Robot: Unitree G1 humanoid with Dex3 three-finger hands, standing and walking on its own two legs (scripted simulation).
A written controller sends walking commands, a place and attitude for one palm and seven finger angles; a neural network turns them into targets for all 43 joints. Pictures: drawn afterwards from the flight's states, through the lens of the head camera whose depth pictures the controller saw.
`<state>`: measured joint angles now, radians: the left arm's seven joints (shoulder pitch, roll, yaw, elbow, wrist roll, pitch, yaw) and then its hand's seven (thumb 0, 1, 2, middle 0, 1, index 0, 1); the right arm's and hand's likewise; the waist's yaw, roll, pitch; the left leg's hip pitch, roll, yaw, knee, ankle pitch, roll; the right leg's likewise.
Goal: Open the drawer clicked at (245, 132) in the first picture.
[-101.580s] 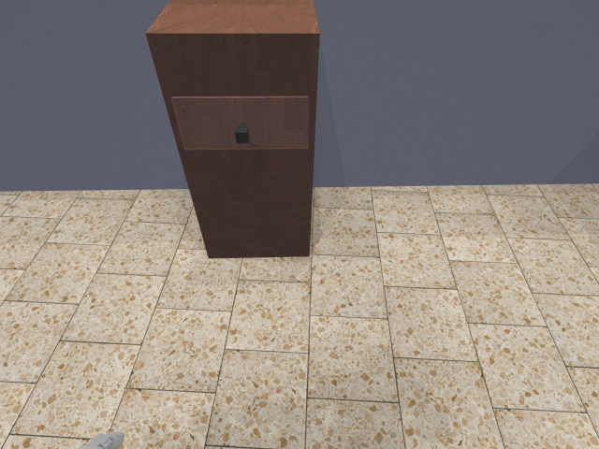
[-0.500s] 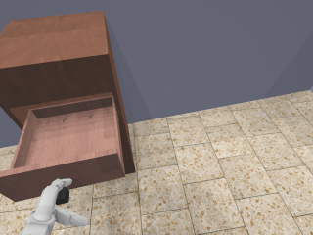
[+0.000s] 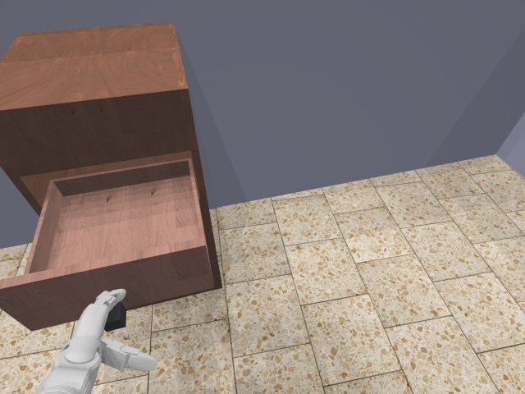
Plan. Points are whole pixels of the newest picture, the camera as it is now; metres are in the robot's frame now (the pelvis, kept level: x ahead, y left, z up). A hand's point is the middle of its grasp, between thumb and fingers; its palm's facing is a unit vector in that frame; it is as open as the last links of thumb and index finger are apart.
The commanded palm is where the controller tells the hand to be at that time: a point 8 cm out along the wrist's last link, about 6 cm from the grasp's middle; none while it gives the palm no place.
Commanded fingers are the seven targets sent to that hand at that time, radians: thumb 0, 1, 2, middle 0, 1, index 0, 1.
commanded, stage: relax the arm and regain balance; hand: left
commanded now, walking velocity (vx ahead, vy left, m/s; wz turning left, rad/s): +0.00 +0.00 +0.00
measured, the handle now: (114, 307) +0.32 +0.29 -0.12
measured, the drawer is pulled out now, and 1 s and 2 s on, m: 0.30 0.30 0.30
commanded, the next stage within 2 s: stand and wait in 0.16 s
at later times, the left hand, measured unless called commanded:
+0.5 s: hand (128, 339) +0.24 +0.23 -0.08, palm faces +0.03 -0.91 -0.41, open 16.4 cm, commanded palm none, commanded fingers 0.00 -0.50 0.30 -0.15 -0.30 -0.15 -0.30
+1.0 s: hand (128, 341) +0.24 +0.22 -0.08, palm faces +0.04 -0.91 -0.42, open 16.5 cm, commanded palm none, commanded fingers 0.00 -0.50 0.30 -0.15 -0.30 -0.15 -0.30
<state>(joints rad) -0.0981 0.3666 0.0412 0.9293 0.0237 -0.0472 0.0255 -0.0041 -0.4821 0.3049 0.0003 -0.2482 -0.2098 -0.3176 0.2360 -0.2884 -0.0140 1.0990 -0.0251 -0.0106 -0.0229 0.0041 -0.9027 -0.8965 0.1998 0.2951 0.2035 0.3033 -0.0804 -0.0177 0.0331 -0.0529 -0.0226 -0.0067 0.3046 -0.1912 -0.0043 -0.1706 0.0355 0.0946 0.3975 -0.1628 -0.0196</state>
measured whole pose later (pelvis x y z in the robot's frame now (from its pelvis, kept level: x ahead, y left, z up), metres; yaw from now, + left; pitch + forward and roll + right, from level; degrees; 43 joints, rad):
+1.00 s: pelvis +0.01 -0.02 +0.00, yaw +1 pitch -3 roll +1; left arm -0.06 0.36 0.05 0.91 0.02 -0.07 0.04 0.00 -0.48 0.30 -0.01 -0.23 -0.11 -0.25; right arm 0.21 -0.32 -0.03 1.10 -0.02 0.00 -0.01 0.00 -0.90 -0.90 0.20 0.29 0.20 0.30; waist -0.06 0.02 0.03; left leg -0.06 0.01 -0.04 0.29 -0.19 -0.04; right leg -0.15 0.06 0.06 0.36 -0.15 -0.05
